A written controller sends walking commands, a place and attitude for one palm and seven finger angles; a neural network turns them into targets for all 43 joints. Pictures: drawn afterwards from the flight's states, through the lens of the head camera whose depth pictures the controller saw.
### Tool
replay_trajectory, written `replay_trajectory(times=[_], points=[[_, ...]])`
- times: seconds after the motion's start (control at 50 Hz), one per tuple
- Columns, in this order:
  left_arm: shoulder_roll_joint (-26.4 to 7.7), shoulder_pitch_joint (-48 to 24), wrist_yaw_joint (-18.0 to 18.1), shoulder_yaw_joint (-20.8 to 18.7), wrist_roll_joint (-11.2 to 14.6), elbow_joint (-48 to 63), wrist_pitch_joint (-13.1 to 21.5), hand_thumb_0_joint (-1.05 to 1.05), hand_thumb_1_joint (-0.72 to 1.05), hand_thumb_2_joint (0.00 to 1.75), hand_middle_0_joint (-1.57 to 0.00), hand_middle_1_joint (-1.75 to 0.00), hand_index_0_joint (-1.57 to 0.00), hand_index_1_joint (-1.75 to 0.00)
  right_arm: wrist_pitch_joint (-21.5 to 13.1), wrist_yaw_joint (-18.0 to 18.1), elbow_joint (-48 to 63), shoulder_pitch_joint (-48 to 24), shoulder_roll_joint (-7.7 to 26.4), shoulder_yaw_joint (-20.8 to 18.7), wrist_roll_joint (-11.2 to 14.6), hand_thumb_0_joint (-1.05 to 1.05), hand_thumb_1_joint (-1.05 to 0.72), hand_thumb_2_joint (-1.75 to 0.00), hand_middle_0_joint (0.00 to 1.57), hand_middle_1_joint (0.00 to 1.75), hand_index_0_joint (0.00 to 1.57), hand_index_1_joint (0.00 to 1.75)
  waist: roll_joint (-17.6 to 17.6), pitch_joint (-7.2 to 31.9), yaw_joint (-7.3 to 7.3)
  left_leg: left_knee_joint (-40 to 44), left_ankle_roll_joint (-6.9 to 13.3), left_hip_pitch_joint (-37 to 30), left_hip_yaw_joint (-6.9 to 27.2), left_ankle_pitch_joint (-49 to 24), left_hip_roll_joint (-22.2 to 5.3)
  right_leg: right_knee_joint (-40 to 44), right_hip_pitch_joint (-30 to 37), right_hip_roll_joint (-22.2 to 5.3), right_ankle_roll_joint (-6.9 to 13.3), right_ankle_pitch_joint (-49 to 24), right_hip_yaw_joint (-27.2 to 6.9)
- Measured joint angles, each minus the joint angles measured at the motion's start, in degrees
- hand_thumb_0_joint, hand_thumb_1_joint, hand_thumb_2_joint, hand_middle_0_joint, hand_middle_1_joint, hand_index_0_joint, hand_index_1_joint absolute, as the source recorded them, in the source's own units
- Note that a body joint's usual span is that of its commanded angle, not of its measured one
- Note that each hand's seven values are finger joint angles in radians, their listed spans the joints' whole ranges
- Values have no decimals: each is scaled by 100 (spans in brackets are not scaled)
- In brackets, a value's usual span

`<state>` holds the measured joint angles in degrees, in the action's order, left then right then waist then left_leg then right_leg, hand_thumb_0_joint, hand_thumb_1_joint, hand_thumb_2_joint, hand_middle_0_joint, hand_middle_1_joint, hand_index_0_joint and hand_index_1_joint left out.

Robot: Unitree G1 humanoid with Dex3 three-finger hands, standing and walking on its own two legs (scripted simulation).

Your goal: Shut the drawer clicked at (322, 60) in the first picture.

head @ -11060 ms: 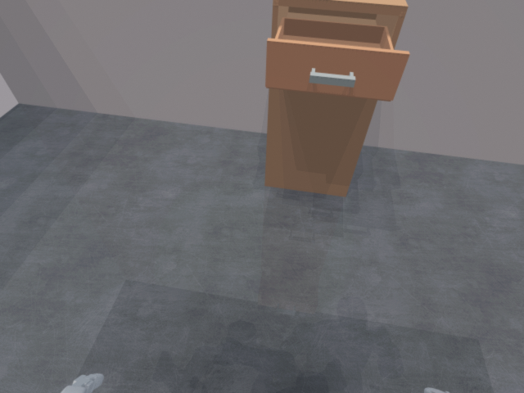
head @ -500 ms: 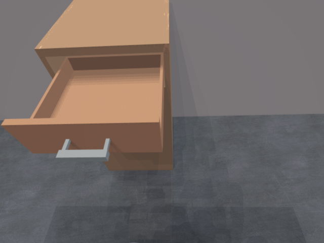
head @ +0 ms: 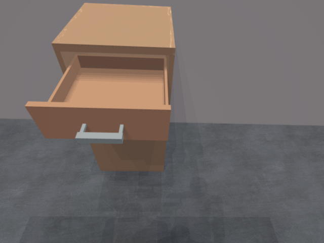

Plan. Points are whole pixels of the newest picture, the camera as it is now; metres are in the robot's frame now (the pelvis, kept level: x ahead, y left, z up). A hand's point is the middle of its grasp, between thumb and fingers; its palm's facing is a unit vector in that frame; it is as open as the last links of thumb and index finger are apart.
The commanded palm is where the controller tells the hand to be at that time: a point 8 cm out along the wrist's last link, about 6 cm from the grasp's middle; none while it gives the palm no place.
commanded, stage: come to a stop and stand still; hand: left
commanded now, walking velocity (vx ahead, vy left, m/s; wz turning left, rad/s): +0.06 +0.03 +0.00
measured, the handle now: (101, 132) +0.40 +0.20 +0.03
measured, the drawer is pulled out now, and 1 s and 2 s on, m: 0.29 0.29 0.29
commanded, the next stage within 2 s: look again from close up in 0.48 s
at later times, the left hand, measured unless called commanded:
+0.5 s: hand out of the picture -0.01 +0.10 -0.19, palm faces +0.10 -0.99 -0.13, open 7.4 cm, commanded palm none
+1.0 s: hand out of the picture +0.02 +0.18 -0.18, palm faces +0.01 -0.97 -0.22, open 7.4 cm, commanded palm none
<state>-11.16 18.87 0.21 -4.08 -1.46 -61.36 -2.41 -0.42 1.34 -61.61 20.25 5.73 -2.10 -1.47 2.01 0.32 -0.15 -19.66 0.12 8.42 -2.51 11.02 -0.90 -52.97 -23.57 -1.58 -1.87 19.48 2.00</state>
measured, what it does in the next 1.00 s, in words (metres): steps on the spot: right foot, then left foot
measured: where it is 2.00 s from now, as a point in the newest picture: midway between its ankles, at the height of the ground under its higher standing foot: outside the picture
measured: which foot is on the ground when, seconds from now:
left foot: down 0.00-0.12, up 0.14-0.38, down 0.40-1.00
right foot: up 0.00-0.08, down 0.10-1.00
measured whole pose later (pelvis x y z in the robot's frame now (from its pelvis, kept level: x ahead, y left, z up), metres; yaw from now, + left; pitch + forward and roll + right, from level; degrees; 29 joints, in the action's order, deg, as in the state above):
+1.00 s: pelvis +0.01 +0.00 -0.01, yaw +0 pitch -1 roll +0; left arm -9.9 16.0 2.3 0.1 -0.6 -61.0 0.5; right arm -0.7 0.7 -62.8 18.2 7.6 1.3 -0.9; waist -0.3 -1.8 -0.2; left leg -27.5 2.2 12.0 -3.9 14.8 0.8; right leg -28.1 -11.2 -1.2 0.3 16.1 2.9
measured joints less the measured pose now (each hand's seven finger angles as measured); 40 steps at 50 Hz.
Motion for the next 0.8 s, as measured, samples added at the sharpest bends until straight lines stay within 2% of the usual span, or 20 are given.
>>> replay_trajectory(times=[0.06,0.1,0.18,0.26,0.32,0.4,0.48,0.58,0.64,0.7,0.8], points=[[85,-36,0,65,28,-42,29,0,91,90,-19,-30,-19,-30,-4,10,-56,11,26,-11,-11,0,-90,-90,21,30,20,30,-91,-105,-106,-172,-81,129,-14,61,-37,1173,473,-34,30,249,72],[129,-52,19,114,39,-38,135,0,91,90,-19,-30,-19,-30,14,9,-128,61,47,-11,21,0,-90,-90,21,30,20,30,-107,-127,-114,-499,-172,284,-27,227,-40,2185,926,-46,38,-168,66],[386,-172,94,216,48,-126,284,0,91,90,-19,-30,-19,-30,163,-6,-311,60,183,-25,65,1,-91,-90,20,30,20,30,-412,-173,-96,-1457,-122,639,78,1162,-201,2429,1161,157,444,-337,264],[498,-201,178,259,60,-226,334,1,92,90,-20,-30,-20,-30,190,9,-375,-106,225,-18,69,1,-91,-90,20,30,20,30,-384,-219,-28,-1991,-130,872,44,1139,-237,2793,1417,234,557,-485,333],[555,-207,189,291,70,-308,330,1,93,90,-20,-30,-20,-30,159,35,-355,-270,240,-11,85,1,-91,-90,20,30,19,30,-390,-264,0,-1809,-162,834,33,939,-292,2870,1489,327,587,-513,379],[603,-179,193,326,96,-426,309,1,92,90,-20,-30,-20,-30,76,72,-355,-439,207,21,87,0,-91,-90,20,30,19,30,-396,-255,16,-949,-168,454,65,255,-335,2680,1450,454,583,-369,458],[570,-180,198,343,117,-498,261,1,92,90,-20,-30,-20,-30,46,146,-474,-528,119,83,77,2,-94,-90,20,30,19,30,-119,-245,108,-678,-196,231,-28,253,-235,2768,1566,357,548,-378,378],[588,-161,195,394,114,-516,274,1,91,90,-20,-30,-20,-30,29,153,-482,-546,137,114,101,2,-94,-90,20,30,20,30,-86,-250,119,-402,-180,72,-86,134,-205,2982,1681,340,521,-488,327],[644,-68,290,435,47,-399,434,0,91,90,-20,-30,-20,-30,79,76,-277,-566,276,112,100,2,-94,-90,20,30,20,30,-276,-254,104,-1107,-90,471,32,543,-279,2966,1523,442,495,-551,311],[625,12,275,452,26,-301,467,0,90,90,-20,-30,-20,-30,47,18,-50,-550,375,92,88,2,-94,-90,20,30,20,30,-452,-277,-11,-1181,-42,545,100,512,-275,2736,1375,496,493,-467,308],[368,-27,256,406,59,-221,330,0,90,90,-20,-30,-20,-30,-24,-5,4,-333,304,183,53,1,-94,-90,20,30,19,30,-298,-146,-39,-1138,41,433,-14,568,-63,2459,1328,271,367,-290,207]])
